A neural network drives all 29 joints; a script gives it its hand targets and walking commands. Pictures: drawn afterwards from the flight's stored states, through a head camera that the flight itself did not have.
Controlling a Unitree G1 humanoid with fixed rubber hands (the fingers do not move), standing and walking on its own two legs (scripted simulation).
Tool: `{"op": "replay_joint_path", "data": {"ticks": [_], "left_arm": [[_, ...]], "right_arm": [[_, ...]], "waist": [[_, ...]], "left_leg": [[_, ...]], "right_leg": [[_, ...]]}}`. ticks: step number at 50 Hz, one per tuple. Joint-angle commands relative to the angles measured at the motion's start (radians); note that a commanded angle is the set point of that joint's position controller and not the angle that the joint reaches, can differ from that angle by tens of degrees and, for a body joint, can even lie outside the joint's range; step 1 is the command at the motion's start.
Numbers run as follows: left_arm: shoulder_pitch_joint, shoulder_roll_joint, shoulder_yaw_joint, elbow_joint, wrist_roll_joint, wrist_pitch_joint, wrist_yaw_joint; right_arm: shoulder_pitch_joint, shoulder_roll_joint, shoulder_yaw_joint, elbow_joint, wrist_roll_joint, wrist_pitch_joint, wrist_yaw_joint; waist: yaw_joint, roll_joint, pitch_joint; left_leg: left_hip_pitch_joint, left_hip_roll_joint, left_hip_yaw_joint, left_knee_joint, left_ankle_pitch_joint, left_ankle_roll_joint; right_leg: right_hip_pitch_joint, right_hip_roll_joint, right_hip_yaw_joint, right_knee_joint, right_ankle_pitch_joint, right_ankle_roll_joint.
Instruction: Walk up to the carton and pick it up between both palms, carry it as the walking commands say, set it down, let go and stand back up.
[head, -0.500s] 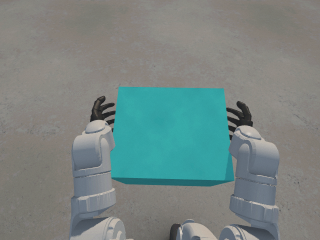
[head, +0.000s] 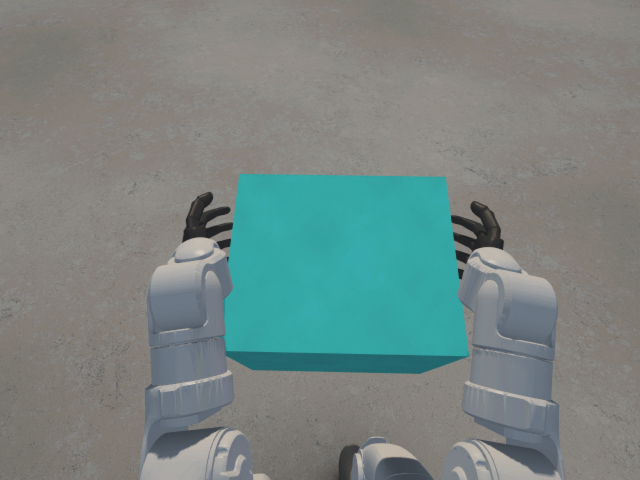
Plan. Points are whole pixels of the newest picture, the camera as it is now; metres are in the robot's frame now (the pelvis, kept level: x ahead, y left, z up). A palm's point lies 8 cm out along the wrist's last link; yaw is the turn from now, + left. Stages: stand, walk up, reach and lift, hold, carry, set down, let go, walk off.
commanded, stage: carry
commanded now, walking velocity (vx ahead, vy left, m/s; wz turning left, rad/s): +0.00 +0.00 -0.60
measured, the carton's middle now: (338, 283) +0.35 +0.00 +0.02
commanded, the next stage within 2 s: none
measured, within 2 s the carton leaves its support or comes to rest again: neither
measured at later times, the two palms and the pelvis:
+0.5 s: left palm (302, 302) +0.27 +0.04 +0.11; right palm out of the picture +0.17 -0.27 +0.11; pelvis -0.10 -0.02 +0.00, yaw -17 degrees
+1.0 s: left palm out of the picture +0.08 +0.04 +0.10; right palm out of the picture -0.03 -0.27 +0.09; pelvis -0.22 -0.02 -0.01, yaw -18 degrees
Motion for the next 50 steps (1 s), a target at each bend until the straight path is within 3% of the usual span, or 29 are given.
{"op": "replay_joint_path", "data": {"ticks": [1,2,7,8,9,10,12,15,16,19,20,21,22,23,24,25,29,30,32,33,36,40,41,42,44,45,47,49,50], "left_arm": [[-0.801,-0.977,-0.737,-0.12,-0.382,-0.006,-0.203],[-0.762,-0.966,-0.752,-0.134,-0.397,-0.003,-0.208],[-0.726,-0.929,-0.754,-0.043,-0.407,0.018,-0.204],[-0.619,-0.892,-0.71,0.037,-0.384,0.036,-0.201],[-0.591,-0.869,-0.709,0.032,-0.38,0.045,-0.203],[-0.567,-0.882,-0.69,0.027,-0.368,0.044,-0.199],[-0.643,-0.925,-0.703,-0.045,-0.377,0.031,-0.202],[-0.778,-0.926,-0.664,-0.082,-0.344,-0.008,-0.188],[-0.692,-0.905,-0.668,-0.091,-0.33,-0.003,-0.184],[-0.717,-0.909,-0.656,-0.045,-0.322,-0.005,-0.183],[-0.736,-0.914,-0.664,-0.034,-0.325,-0.003,-0.18],[-0.67,-0.919,-0.676,-0.051,-0.312,0.007,-0.187],[-0.608,-0.926,-0.695,-0.074,-0.321,0.014,-0.195],[-0.737,-0.951,-0.711,-0.1,-0.337,0.002,-0.192],[-0.746,-0.965,-0.718,-0.085,-0.357,-0.005,-0.191],[-0.753,-0.96,-0.724,-0.077,-0.372,-0.003,-0.198],[-0.66,-0.92,-0.728,-0.014,-0.386,0.02,-0.197],[-0.665,-0.884,-0.72,0.003,-0.381,0.026,-0.19],[-0.622,-0.867,-0.691,0.005,-0.376,0.033,-0.193],[-0.524,-0.875,-0.675,0.012,-0.347,0.044,-0.189],[-0.384,-0.949,-0.672,-0.125,-0.319,0.04,-0.212],[-0.353,-0.937,-0.706,-0.235,-0.304,0.024,-0.212],[-0.351,-0.932,-0.717,-0.267,-0.307,0.02,-0.213],[-0.244,-0.933,-0.735,-0.291,-0.294,0.031,-0.211],[-0.264,-0.974,-0.772,-0.359,-0.328,0.037,-0.223],[-0.111,-0.965,-0.769,-0.366,-0.324,0.053,-0.226],[-0.132,-0.959,-0.802,-0.402,-0.367,0.07,-0.24],[-0.079,-0.913,-0.797,-0.429,-0.378,0.086,-0.249],[-0.03,-0.903,-0.78,-0.408,-0.366,0.101,-0.255]], "right_arm": [[-0.801,0.922,0.723,-0.154,0.326,-0.017,0.196],[-0.752,0.917,0.746,-0.169,0.324,-0.011,0.193],[-0.737,0.796,0.68,-0.163,0.278,-0.002,0.165],[-0.651,0.769,0.669,-0.091,0.264,0.023,0.153],[-0.577,0.755,0.649,-0.088,0.233,0.036,0.149],[-0.612,0.782,0.674,-0.099,0.261,0.045,0.164],[-0.703,0.858,0.703,-0.13,0.312,0.027,0.183],[-0.921,0.932,0.754,-0.143,0.394,0.001,0.202],[-0.768,0.928,0.738,-0.083,0.376,0.012,0.207],[-0.825,0.922,0.733,-0.08,0.362,0.005,0.2],[-0.816,0.913,0.718,-0.077,0.353,-0.004,0.194],[-0.753,0.909,0.711,-0.091,0.345,-0.001,0.202],[-0.616,0.901,0.685,-0.062,0.311,0.001,0.203],[-0.731,0.901,0.705,-0.125,0.32,-0.014,0.198],[-0.773,0.905,0.721,-0.151,0.323,-0.014,0.191],[-0.818,0.897,0.74,-0.174,0.319,-0.012,0.186],[-0.677,0.797,0.673,-0.114,0.268,0.007,0.16],[-0.634,0.76,0.644,-0.071,0.252,0.019,0.155],[-0.651,0.767,0.661,-0.1,0.268,0.039,0.159],[-0.605,0.794,0.683,-0.094,0.289,0.049,0.173],[-0.449,0.93,0.742,-0.154,0.355,0.061,0.228],[-0.507,0.965,0.838,-0.296,0.425,0.049,0.265],[-0.509,0.979,0.863,-0.319,0.431,0.05,0.27],[-0.415,0.954,0.864,-0.353,0.431,0.056,0.277],[-0.39,0.969,0.88,-0.423,0.433,0.055,0.277],[-0.236,0.961,0.886,-0.436,0.427,0.076,0.281],[-0.19,0.955,0.88,-0.439,0.405,0.098,0.275],[-0.145,0.914,0.882,-0.478,0.388,0.114,0.271],[-0.147,0.898,0.881,-0.476,0.379,0.125,0.273]], "waist": [[0.038,0.215,-0.468],[0.034,0.141,-0.481],[0.033,0.247,-0.534],[0.042,0.088,-0.51],[0.043,-0.111,-0.545],[0.05,-0.271,-0.577],[0.051,-0.116,-0.658],[0.055,-0.133,-0.633],[0.054,-0.088,-0.619],[0.052,-0.164,-0.621],[0.035,-0.087,-0.625],[0.018,0.099,-0.588],[0.021,0.403,-0.564],[0.035,0.408,-0.48],[0.041,0.223,-0.51],[0.039,0.142,-0.502],[0.038,0.239,-0.519],[0.036,0.179,-0.52],[0.048,-0.218,-0.623],[0.045,-0.197,-0.635],[0.045,-0.115,-0.599],[0.027,-0.058,-0.544],[0.034,-0.017,-0.551],[0.031,0.165,-0.518],[0.032,0.258,-0.447],[0.041,0.207,-0.458],[0.045,0.04,-0.484],[0.053,-0.248,-0.474],[0.043,-0.249,-0.49]], "left_leg": [[0.244,0.429,-0.313,-0.294,0.236,0.151],[0.279,0.368,-0.22,-0.213,0.463,0.113],[0.214,0.277,-0.024,-0.031,0.442,0.024],[0.116,0.242,-0.002,0.071,0.302,-0.017],[-0.105,0.13,0.041,0.173,-0.023,-0.085],[-0.201,0.025,0.009,0.276,-0.363,-0.12],[-0.193,0.036,-0.088,0.361,-0.301,-0.099],[-0.143,0.009,-0.094,0.264,-0.19,-0.084],[-0.112,-0.003,-0.082,0.23,-0.183,-0.08],[0.128,-0.035,-0.03,-0.021,-0.155,-0.041],[0.296,0.006,-0.03,-0.206,-0.11,-0.006],[0.338,0.172,-0.277,-0.344,-0.236,0.062],[0.265,0.397,-0.539,-0.352,-0.166,0.153],[0.282,0.485,-0.459,-0.322,0.188,0.173],[0.321,0.429,-0.334,-0.228,0.465,0.152],[0.297,0.392,-0.27,-0.166,0.582,0.124],[0.229,0.263,-0.03,0.001,0.526,0.012],[0.145,0.221,0.007,0.062,0.388,-0.021],[-0.163,0.027,0.001,0.247,-0.331,-0.108],[-0.135,0.028,-0.09,0.337,-0.373,-0.09],[-0.122,0.043,-0.114,0.298,-0.224,-0.057],[0.052,0.013,-0.077,-0.108,0.012,-0.026],[0.127,0.03,-0.114,-0.162,0.009,-0.002],[0.128,0.137,-0.306,-0.241,-0.085,0.053],[-0.044,0.218,-0.411,-0.327,-0.154,0.114],[-0.059,0.195,-0.334,-0.247,0.047,0.094],[-0.148,0.097,-0.218,-0.104,0.049,0.044],[-0.169,-0.067,-0.063,0.259,-0.198,0.0],[-0.057,-0.066,-0.04,0.442,-0.2,0.01]], "right_leg": [[-0.003,-0.081,0.014,0.32,-0.224,0.009],[0.039,-0.072,0.012,0.26,-0.216,-0.006],[0.295,-0.033,-0.091,-0.077,-0.058,-0.004],[0.4,-0.111,0.025,-0.207,0.087,-0.028],[0.542,-0.328,0.318,-0.244,0.348,-0.093],[0.606,-0.406,0.512,-0.224,0.624,-0.183],[0.634,-0.382,0.426,-0.187,0.588,-0.182],[0.559,-0.325,0.372,-0.222,0.371,-0.151],[0.535,-0.31,0.345,-0.253,0.238,-0.128],[0.376,-0.243,0.27,-0.357,0.017,-0.032],[0.279,-0.191,0.184,-0.337,-0.006,0.024],[0.129,-0.091,0.072,-0.211,-0.083,0.097],[0.059,-0.022,-0.039,0.142,-0.207,0.072],[-0.063,-0.068,-0.022,0.252,-0.258,0.039],[-0.019,-0.072,0.007,0.27,-0.255,0.01],[0.025,-0.072,0.016,0.24,-0.238,-0.007],[0.273,-0.032,-0.077,-0.124,-0.021,-0.009],[0.364,-0.083,-0.006,-0.165,0.116,-0.021],[0.628,-0.408,0.429,-0.184,0.764,-0.168],[0.594,-0.395,0.422,-0.191,0.74,-0.187],[0.545,-0.392,0.281,-0.218,0.494,-0.169],[0.438,-0.312,0.113,-0.237,0.207,-0.098],[0.37,-0.287,0.106,-0.258,0.046,-0.061],[0.251,-0.221,0.048,-0.207,-0.128,0.01],[0.308,-0.134,-0.043,-0.017,-0.074,0.01],[0.353,-0.147,-0.035,-0.012,-0.004,-0.013],[0.462,-0.22,0.036,-0.158,0.012,-0.03],[0.408,-0.468,0.298,-0.468,-0.247,-0.095],[0.27,-0.521,0.284,-0.557,-0.407,-0.099]]}}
